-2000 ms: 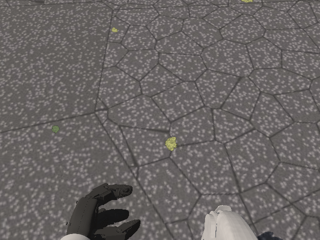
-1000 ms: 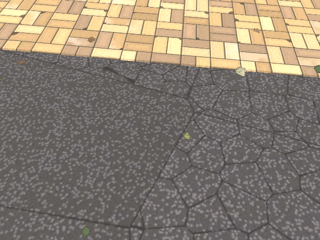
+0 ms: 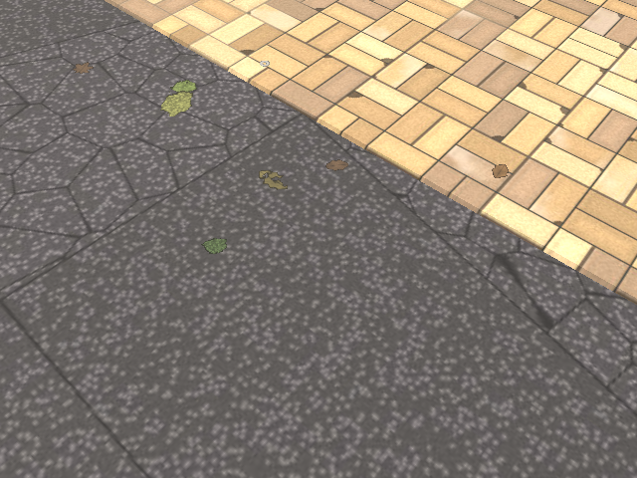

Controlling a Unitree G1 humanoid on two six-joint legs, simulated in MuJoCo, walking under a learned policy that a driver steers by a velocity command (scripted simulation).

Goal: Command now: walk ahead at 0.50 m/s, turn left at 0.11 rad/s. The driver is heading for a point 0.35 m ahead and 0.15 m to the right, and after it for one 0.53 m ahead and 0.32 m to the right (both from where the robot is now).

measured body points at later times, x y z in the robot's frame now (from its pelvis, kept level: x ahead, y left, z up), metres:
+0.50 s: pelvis +0.28 -0.07 +0.00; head +0.31 -0.09 +0.45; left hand +0.35 +0.20 -0.12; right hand +0.39 -0.34 -0.11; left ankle +0.41 +0.08 -0.67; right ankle +0.26 -0.12 -0.74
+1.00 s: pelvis +0.40 -0.06 +0.00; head +0.43 -0.06 +0.44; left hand +0.64 +0.13 -0.12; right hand +0.37 -0.35 -0.11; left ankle +0.51 +0.00 -0.74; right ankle +0.33 -0.15 -0.68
